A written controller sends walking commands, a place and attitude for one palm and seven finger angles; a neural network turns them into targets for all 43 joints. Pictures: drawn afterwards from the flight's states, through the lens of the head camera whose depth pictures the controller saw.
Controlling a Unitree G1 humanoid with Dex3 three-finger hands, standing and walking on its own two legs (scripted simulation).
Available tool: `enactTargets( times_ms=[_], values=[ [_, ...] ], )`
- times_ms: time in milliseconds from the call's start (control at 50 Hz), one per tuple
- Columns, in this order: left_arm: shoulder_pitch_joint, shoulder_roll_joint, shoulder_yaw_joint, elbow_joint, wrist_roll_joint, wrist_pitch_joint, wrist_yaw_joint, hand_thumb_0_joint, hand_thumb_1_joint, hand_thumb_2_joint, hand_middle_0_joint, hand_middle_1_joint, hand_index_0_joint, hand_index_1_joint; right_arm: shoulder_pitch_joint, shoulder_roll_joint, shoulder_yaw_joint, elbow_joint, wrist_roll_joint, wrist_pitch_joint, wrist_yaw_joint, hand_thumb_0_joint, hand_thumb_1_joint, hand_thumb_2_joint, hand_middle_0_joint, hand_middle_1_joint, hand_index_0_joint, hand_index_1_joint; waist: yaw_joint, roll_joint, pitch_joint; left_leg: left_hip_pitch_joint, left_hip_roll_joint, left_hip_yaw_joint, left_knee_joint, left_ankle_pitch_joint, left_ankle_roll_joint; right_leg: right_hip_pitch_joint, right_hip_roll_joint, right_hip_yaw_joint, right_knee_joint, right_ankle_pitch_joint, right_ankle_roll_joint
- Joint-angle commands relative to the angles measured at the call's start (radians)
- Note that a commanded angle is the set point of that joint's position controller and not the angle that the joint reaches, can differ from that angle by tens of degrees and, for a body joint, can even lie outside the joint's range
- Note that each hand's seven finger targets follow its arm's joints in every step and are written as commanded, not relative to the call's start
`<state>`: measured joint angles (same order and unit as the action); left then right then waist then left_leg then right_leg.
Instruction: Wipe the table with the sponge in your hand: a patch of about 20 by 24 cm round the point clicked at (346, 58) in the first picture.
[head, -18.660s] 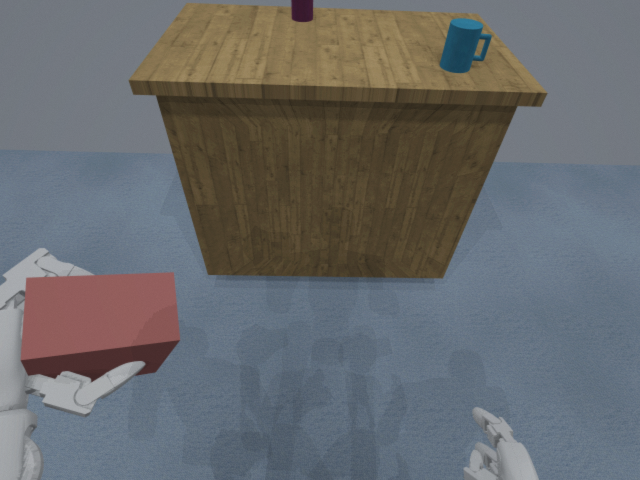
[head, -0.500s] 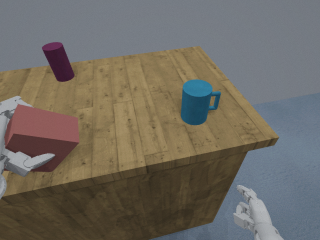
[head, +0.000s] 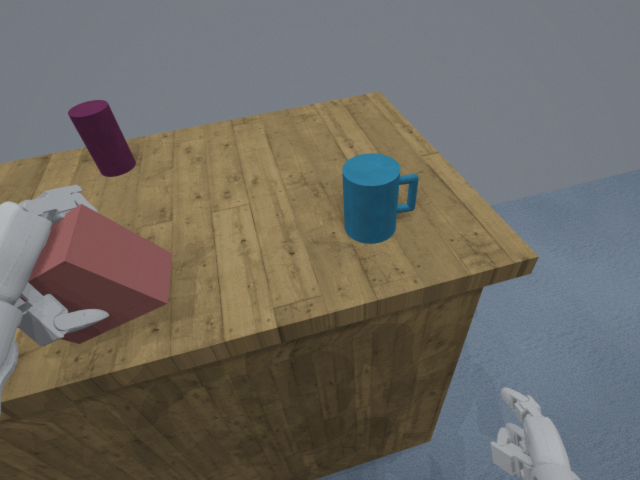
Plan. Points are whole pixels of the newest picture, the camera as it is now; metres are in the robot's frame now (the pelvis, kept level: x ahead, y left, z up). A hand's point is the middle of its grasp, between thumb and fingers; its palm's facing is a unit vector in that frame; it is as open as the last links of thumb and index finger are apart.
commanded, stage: turn the palm down, sponge in hand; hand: left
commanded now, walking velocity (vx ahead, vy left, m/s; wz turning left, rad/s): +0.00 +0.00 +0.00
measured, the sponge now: (95, 287) +0.24 +0.27 +0.18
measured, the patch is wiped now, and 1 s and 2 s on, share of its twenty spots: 0.00 0.00 0.00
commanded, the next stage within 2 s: move the sponge above the wiping area in 1.14 s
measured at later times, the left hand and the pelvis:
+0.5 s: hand (20, 245) +0.23 +0.31 +0.25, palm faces +0.28 -0.15 -0.95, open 10.0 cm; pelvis -0.02 +0.04 +0.01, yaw +0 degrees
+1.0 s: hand (4, 213) +0.23 +0.30 +0.29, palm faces +0.41 -0.02 -0.91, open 10.0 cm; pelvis -0.01 +0.02 +0.02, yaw -1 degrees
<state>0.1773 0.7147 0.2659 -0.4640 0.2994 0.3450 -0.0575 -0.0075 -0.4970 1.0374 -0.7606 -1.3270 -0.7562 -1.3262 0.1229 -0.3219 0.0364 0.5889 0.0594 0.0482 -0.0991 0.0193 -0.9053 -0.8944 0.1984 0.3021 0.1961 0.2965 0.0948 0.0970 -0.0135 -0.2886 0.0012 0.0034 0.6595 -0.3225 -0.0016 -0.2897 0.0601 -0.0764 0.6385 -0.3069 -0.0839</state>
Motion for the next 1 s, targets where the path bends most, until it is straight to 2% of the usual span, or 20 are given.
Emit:
enactTargets(
  times_ms=[0,20,80,120,200,240,300,320,360,420,500,520,560,620,660,740,820,840,920,980],
  values=[
    [-0.283,0.328,0.194,-0.187,0.092,-0.033,0.067,0.0,0.1,1.3,-1.2,-1.6,-1.2,-1.6,-0.245,-0.052,-0.015,-0.202,-0.007,-0.073,-0.013,0.0,-0.9,-0.9,0.2,0.3,0.2,0.3,0.026,-0.022,-0.166,0.046,0.007,-0.043,-0.082,0.18,0.028,0.056,-0.134,0.22,-0.209,0.013,0.066],
    [-0.303,0.353,0.221,-0.172,0.105,-0.009,0.077,0.0,0.1,1.3,-1.2,-1.6,-1.2,-1.6,-0.294,-0.047,-0.007,-0.208,0.005,-0.082,-0.01,0.0,-0.9,-0.9,0.2,0.3,0.2,0.3,0.039,0.031,-0.155,0.049,0.001,-0.046,-0.101,0.172,0.022,0.061,-0.124,0.228,-0.212,-0.001,0.05],
    [-0.331,0.313,0.168,-0.135,0.136,0.054,0.076,0.0,0.1,1.3,-1.2,-1.6,-1.2,-1.6,-0.271,-0.052,-0.001,-0.188,-0.002,-0.07,-0.007,0.0,-0.9,-0.9,0.2,0.3,0.2,0.3,0.045,0.023,-0.158,0.049,0.015,-0.047,-0.166,0.209,0.022,0.1,-0.109,0.14,-0.18,0.104,0.054],
    [-0.358,0.305,0.147,-0.082,0.16,0.121,0.048,0.0,0.1,1.3,-1.2,-1.6,-1.2,-1.6,-0.338,-0.047,0.015,-0.192,0.015,-0.069,0.0,0.0,-0.9,-0.9,0.2,0.3,0.2,0.3,0.055,0.024,-0.13,0.045,0.01,-0.05,-0.193,0.204,0.016,0.105,-0.096,0.148,-0.192,0.099,0.043],
    [-0.402,0.237,0.01,-0.089,0.212,0.178,-0.038,0.0,0.1,1.3,-1.2,-1.6,-1.2,-1.6,-0.315,-0.049,0.026,-0.191,0.019,-0.05,-0.001,0.0,-0.9,-0.9,0.2,0.3,0.2,0.3,0.028,-0.047,-0.106,0.063,0.018,-0.056,-0.244,0.187,0.027,0.096,-0.086,0.097,-0.213,0.1,0.057],
    [-0.455,0.202,-0.046,-0.106,0.24,0.189,-0.074,0.0,0.1,1.3,-1.2,-1.6,-1.2,-1.6,-0.347,-0.037,0.037,-0.201,0.027,-0.054,0.001,0.0,-0.9,-0.9,0.2,0.3,0.2,0.3,0.025,-0.042,-0.104,0.074,0.014,-0.064,-0.261,0.154,0.029,0.089,-0.078,0.09,-0.228,0.069,0.052],
    [-0.512,0.228,-0.073,-0.169,0.315,0.179,-0.103,0.0,0.1,1.3,-1.2,-1.6,-1.2,-1.6,-0.359,-0.033,0.038,-0.197,0.023,-0.05,-0.003,0.0,-0.9,-0.9,0.2,0.3,0.2,0.3,0.028,-0.005,-0.159,0.113,0.012,-0.089,-0.304,0.129,0.031,0.11,-0.067,0.086,-0.218,0.058,0.045],
    [-0.556,0.245,-0.059,-0.203,0.345,0.18,-0.103,0.0,0.1,1.3,-1.2,-1.6,-1.2,-1.6,-0.428,-0.015,0.05,-0.213,0.033,-0.065,0.001,0.0,-0.9,-0.9,0.2,0.3,0.2,0.3,0.038,0.052,-0.177,0.12,0.01,-0.099,-0.317,0.098,0.029,0.126,-0.052,0.111,-0.206,0.048,0.03],
    [-0.587,0.294,-0.028,-0.227,0.391,0.162,-0.09,0.0,0.1,1.3,-1.2,-1.6,-1.2,-1.6,-0.383,-0.024,0.04,-0.189,0.012,-0.066,0.002,0.0,-0.9,-0.9,0.2,0.3,0.2,0.3,0.053,0.066,-0.239,0.131,0.011,-0.11,-0.322,0.137,0.028,0.17,-0.058,0.107,-0.19,0.069,0.025],
    [-0.621,0.372,0.057,-0.257,0.435,0.172,-0.069,0.0,0.1,1.3,-1.2,-1.6,-1.2,-1.6,-0.454,-0.019,0.05,-0.186,0.008,-0.068,0.015,0.0,-0.9,-0.9,0.2,0.3,0.2,0.3,0.084,0.105,-0.266,0.115,0.009,-0.134,-0.338,0.164,0.024,0.233,-0.04,0.155,-0.179,0.097,0.002],
    [-0.593,0.309,0.037,-0.141,0.407,0.195,-0.057,0.0,0.1,1.3,-1.2,-1.6,-1.2,-1.6,-0.394,-0.025,0.045,-0.143,0.003,-0.046,0.02,0.0,-0.9,-0.9,0.2,0.3,0.2,0.3,0.077,0.017,-0.194,0.12,0.015,-0.116,-0.34,0.207,0.008,0.184,-0.063,0.116,-0.224,0.103,0.012],
    [-0.586,0.289,0.038,-0.117,0.403,0.209,-0.063,0.0,0.1,1.3,-1.2,-1.6,-1.2,-1.6,-0.449,-0.014,0.053,-0.153,0.017,-0.055,0.025,0.0,-0.9,-0.9,0.2,0.3,0.2,0.3,0.082,0.0,-0.168,0.115,0.01,-0.119,-0.343,0.191,0.008,0.172,-0.045,0.141,-0.234,0.097,0.001],
    [-0.526,0.228,-0.013,-0.066,0.391,0.212,-0.083,0.0,0.1,1.3,-1.2,-1.6,-1.2,-1.6,-0.375,-0.028,0.044,-0.145,0.015,-0.037,0.025,0.0,-0.9,-0.9,0.2,0.3,0.2,0.3,0.064,-0.051,-0.131,0.105,0.017,-0.092,-0.337,0.209,0.009,0.151,-0.063,0.099,-0.248,0.117,0.018],
    [-0.485,0.144,-0.089,-0.01,0.386,0.225,-0.11,0.0,0.1,1.3,-1.2,-1.6,-1.2,-1.6,-0.426,-0.016,0.055,-0.169,0.038,-0.039,0.032,0.0,-0.9,-0.9,0.2,0.3,0.2,0.3,0.049,-0.045,-0.076,0.096,0.018,-0.092,-0.354,0.116,0.011,0.107,-0.053,0.109,-0.266,0.076,0.02],
    [-0.472,0.124,-0.122,-0.037,0.394,0.208,-0.109,0.0,0.1,1.3,-1.2,-1.6,-1.2,-1.6,-0.369,-0.029,0.045,-0.172,0.033,-0.037,0.031,0.0,-0.9,-0.9,0.2,0.3,0.2,0.3,0.042,-0.057,-0.096,0.095,0.017,-0.086,-0.353,0.1,0.016,0.114,-0.063,0.084,-0.261,0.078,0.03],
    [-0.578,0.194,-0.09,-0.237,0.443,0.17,-0.072,0.0,0.1,1.3,-1.2,-1.6,-1.2,-1.6,-0.432,-0.022,0.044,-0.2,0.019,-0.067,0.031,0.0,-0.9,-0.9,0.2,0.3,0.2,0.3,0.064,0.055,-0.241,0.117,0.004,-0.098,-0.343,0.1,0.031,0.215,-0.061,0.122,-0.218,0.086,0.016],
    [-0.649,0.379,0.066,-0.349,0.498,0.141,-0.016,0.0,0.1,1.3,-1.2,-1.6,-1.2,-1.6,-0.469,-0.015,0.042,-0.186,-0.009,-0.087,0.025,0.0,-0.9,-0.9,0.2,0.3,0.2,0.3,0.098,0.11,-0.338,0.14,-0.014,-0.12,-0.316,0.203,0.037,0.298,-0.035,0.209,-0.191,0.119,-0.01],
    [-0.66,0.355,0.048,-0.31,0.497,0.14,-0.006,0.0,0.1,1.3,-1.2,-1.6,-1.2,-1.6,-0.438,-0.016,0.042,-0.172,-0.019,-0.08,0.025,0.0,-0.9,-0.9,0.2,0.3,0.2,0.3,0.093,0.083,-0.329,0.147,-0.02,-0.105,-0.304,0.241,0.034,0.282,-0.052,0.181,-0.2,0.118,-0.008],
    [-0.592,0.286,0.028,-0.075,0.463,0.171,-0.013,0.0,0.1,1.3,-1.2,-1.6,-1.2,-1.6,-0.427,-0.017,0.04,-0.139,0.006,-0.056,0.033,0.0,-0.9,-0.9,0.2,0.3,0.2,0.3,0.075,-0.047,-0.14,0.144,-0.018,-0.089,-0.297,0.252,0.02,0.163,-0.051,0.229,-0.292,0.097,-0.016],
    [-0.512,0.194,-0.057,0.051,0.422,0.185,-0.053,0.0,0.1,1.3,-1.2,-1.6,-1.2,-1.6,-0.361,-0.04,0.034,-0.13,0.015,-0.028,0.034,0.0,-0.9,-0.9,0.2,0.3,0.2,0.3,0.049,-0.097,-0.067,0.115,-0.004,-0.068,-0.305,0.214,0.021,0.122,-0.072,0.171,-0.314,0.098,0.016]
  ],
)
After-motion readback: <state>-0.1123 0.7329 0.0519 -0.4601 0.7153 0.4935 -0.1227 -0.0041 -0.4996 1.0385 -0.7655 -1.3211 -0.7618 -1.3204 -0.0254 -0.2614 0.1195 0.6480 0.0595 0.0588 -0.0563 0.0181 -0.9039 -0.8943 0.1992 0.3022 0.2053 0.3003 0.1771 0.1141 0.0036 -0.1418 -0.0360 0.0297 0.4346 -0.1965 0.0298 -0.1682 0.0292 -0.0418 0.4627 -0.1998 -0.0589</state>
